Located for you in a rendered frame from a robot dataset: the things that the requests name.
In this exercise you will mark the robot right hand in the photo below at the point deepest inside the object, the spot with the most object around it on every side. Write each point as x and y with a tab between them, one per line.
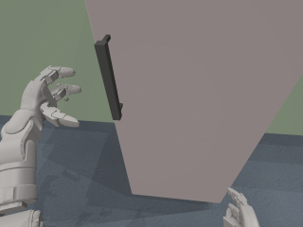
245	216

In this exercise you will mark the fridge door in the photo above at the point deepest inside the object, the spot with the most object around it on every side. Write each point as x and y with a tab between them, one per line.
200	82

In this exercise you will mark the robot left hand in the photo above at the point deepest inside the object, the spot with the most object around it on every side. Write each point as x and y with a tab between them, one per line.
36	95

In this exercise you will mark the left robot upper arm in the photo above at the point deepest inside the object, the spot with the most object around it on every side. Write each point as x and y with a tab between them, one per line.
28	218

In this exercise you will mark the handle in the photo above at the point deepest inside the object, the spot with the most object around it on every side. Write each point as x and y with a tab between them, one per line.
108	77

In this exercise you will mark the left robot forearm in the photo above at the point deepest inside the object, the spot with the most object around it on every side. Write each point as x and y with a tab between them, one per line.
18	161

